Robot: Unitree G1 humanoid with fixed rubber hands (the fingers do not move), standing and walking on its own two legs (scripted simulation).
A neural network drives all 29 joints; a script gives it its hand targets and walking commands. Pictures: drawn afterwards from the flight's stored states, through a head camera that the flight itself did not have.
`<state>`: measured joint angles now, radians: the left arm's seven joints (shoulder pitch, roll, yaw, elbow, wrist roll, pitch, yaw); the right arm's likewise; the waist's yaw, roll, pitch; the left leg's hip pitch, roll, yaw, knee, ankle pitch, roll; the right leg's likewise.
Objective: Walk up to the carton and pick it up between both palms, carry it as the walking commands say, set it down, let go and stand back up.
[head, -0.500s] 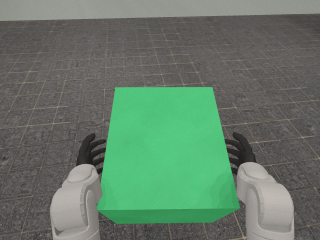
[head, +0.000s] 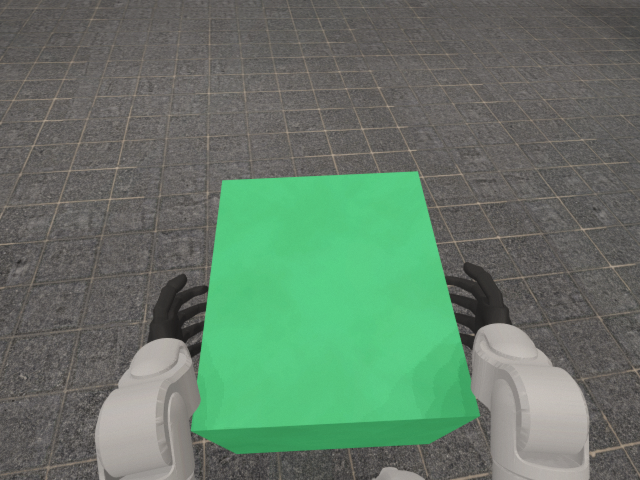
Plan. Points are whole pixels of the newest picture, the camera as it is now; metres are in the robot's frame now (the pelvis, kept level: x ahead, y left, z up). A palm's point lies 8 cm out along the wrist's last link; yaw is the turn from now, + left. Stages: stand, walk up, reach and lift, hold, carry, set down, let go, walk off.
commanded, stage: carry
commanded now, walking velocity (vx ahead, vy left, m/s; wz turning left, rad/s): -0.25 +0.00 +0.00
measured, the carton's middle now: (326, 313) +0.32 +0.01 +0.01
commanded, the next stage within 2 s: none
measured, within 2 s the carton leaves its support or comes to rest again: neither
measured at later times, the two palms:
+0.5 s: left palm out of the picture +0.07 +0.11 +0.10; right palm out of the picture +0.06 -0.22 +0.09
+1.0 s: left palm out of the picture -0.12 +0.15 +0.11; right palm out of the picture -0.12 -0.18 +0.12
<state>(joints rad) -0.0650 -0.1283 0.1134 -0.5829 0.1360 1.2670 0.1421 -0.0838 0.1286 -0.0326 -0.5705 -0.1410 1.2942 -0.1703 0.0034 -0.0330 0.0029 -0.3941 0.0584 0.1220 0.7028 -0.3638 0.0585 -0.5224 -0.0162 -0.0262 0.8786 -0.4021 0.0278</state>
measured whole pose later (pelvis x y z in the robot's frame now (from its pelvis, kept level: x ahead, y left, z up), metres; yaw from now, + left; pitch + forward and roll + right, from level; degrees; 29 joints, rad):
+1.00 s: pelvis -0.37 -0.03 +0.00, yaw -1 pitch +1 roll -2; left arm -0.10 -0.13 0.11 -0.56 0.14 1.27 0.16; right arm -0.10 0.13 -0.05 -0.53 -0.13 1.26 -0.16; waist 0.00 -0.03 -0.05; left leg -0.43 0.06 0.05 0.66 -0.25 0.02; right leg -0.44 -0.02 -0.03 1.01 -0.41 0.03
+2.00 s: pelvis -0.66 -0.04 +0.00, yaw +0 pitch +0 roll -1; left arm -0.07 -0.13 0.11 -0.46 0.13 1.31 0.16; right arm -0.09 0.13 -0.08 -0.44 -0.13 1.32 -0.16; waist 0.00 0.02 -0.09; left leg -0.39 0.05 0.04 0.61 -0.23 0.01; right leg -0.26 -0.03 -0.05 0.60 -0.34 0.02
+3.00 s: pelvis -0.65 -0.05 +0.01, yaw -1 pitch +1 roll +0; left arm -0.11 -0.13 0.13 -0.18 0.13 1.01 0.15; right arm -0.11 0.13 -0.13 -0.19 -0.15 1.02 -0.13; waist 0.00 0.01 -0.05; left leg -0.40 0.05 0.05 0.58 -0.20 -0.01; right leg -0.28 -0.03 -0.05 0.60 -0.34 0.01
